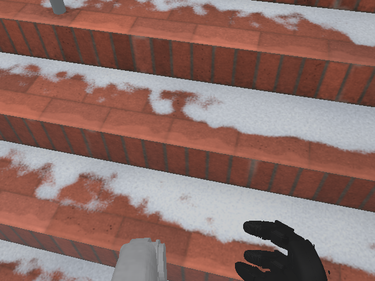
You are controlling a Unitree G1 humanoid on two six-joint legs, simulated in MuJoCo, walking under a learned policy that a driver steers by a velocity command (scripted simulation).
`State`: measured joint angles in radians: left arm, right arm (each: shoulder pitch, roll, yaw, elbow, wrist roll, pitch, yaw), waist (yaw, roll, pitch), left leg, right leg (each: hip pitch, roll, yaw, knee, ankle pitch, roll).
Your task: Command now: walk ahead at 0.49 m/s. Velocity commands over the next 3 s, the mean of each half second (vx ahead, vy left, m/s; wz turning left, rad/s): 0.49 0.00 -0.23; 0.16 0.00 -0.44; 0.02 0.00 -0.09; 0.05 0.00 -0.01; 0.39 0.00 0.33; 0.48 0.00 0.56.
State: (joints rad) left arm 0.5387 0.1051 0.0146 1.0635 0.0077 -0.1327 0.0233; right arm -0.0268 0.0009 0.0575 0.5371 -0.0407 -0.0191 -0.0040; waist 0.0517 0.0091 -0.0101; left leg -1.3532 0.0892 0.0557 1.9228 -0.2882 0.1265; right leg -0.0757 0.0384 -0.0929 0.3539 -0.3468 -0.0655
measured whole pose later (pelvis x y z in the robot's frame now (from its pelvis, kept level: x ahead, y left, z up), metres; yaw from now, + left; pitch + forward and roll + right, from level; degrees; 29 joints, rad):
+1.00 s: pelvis +0.50 -0.03 +0.29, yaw -22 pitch +2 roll +1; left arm 0.37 0.17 0.05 0.85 0.02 -0.08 0.05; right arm 0.07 -0.08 0.02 0.60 -0.05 0.00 -0.05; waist 0.05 0.04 0.01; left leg -1.22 0.03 0.01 2.09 -0.20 0.00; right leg -0.35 0.13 0.06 0.60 -0.27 -0.11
